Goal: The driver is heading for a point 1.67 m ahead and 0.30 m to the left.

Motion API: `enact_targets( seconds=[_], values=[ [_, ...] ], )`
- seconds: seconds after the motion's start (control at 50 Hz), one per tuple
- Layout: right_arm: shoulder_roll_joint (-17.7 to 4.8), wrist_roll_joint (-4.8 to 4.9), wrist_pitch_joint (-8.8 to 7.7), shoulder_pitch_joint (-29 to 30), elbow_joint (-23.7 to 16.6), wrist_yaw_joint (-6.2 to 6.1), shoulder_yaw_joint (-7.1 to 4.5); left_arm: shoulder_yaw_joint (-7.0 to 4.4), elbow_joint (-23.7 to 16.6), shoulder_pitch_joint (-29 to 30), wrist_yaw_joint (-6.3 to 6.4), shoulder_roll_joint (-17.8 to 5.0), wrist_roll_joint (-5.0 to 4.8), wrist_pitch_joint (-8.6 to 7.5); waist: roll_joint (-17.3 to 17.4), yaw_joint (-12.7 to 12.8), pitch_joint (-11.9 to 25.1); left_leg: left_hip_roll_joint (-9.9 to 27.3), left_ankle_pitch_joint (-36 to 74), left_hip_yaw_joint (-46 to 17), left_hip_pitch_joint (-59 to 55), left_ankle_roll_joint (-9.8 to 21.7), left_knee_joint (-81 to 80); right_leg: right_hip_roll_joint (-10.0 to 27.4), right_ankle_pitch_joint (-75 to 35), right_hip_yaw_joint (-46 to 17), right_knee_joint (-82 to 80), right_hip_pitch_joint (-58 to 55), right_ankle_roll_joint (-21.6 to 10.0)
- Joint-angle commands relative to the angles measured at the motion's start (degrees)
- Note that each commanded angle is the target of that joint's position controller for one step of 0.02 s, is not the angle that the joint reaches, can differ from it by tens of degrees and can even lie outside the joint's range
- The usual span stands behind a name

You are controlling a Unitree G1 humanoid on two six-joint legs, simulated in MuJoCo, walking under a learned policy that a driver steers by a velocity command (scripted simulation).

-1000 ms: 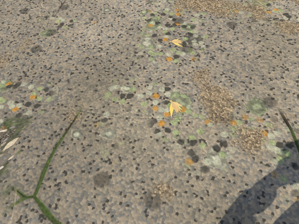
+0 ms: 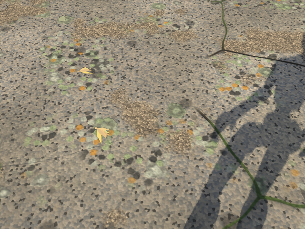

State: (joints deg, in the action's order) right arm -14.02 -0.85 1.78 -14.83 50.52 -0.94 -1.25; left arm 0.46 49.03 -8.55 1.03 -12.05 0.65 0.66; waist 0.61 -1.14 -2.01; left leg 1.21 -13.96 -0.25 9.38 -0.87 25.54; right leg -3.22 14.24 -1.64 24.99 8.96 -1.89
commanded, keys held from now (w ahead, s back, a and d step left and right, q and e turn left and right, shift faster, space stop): no key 0.86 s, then w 0.14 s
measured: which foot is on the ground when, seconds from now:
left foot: down 0.00-1.00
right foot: down 0.00-1.00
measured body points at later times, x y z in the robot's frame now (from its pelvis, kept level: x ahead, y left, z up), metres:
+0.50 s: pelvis -0.01 +0.02 +0.00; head +0.00 +0.02 +0.45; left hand +0.00 +0.27 -0.15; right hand +0.02 -0.22 -0.15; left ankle -0.01 +0.13 -0.74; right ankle -0.01 -0.10 -0.74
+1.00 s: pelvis +0.01 +0.02 +0.00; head +0.00 +0.02 +0.45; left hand -0.02 +0.25 -0.16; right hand -0.02 -0.21 -0.16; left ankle -0.01 +0.13 -0.74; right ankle -0.01 -0.10 -0.73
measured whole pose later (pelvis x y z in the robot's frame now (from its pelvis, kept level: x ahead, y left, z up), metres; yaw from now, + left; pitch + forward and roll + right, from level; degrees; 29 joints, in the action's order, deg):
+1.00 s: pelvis +0.01 +0.02 +0.00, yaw +0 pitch -1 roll +0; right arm -9.7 -0.8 0.6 -18.6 64.8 -1.8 -0.8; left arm 0.3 66.0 -18.2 1.7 -9.7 1.6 0.5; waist -0.3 -0.4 0.4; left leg -2.0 -18.7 -0.2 10.0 2.9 26.7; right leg -0.8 23.4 -2.3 30.8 11.6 -2.4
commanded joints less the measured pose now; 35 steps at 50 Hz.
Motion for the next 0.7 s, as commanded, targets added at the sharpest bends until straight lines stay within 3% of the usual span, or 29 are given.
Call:
enact_targets(
  seconds=[0.02,0.1,0.36,0.7],
  values=[
    [-5.70,0.11,-1.56,-0.28,-0.72,0.30,-1.12,-2.12,0.32,-1.61,0.15,-7.66,0.00,-0.23,1.95,0.89,-1.75,4.31,6.91,-4.93,1.96,1.70,-5.94,6.04,-4.54,-6.21,-6.14,0.39,-1.29],
    [-5.49,0.18,-2.08,-0.45,1.84,-0.32,-0.99,-2.21,3.23,-2.24,0.17,-7.38,-0.07,-0.71,1.71,0.97,0.33,4.12,8.07,-4.96,-0.52,2.08,-6.87,6.69,-8.05,-6.12,-5.84,-0.52,-1.33],
    [-4.06,0.22,-1.96,-0.92,8.47,-0.77,-0.15,-1.35,11.69,-5.97,0.84,-6.25,-0.13,-0.61,-0.41,0.91,-1.14,4.05,4.98,-5.36,-0.70,3.22,-7.99,6.70,-6.58,-5.50,-7.33,0.97,-0.17],
    [-1.33,0.31,-2.16,-3.13,13.01,-1.11,0.82,-0.43,16.42,-9.48,1.33,-3.35,-0.13,-0.72,-0.22,1.15,-1.80,3.45,5.42,-5.27,0.68,3.43,-7.76,7.04,-7.32,-4.79,-6.41,1.17,0.18]
  ],
)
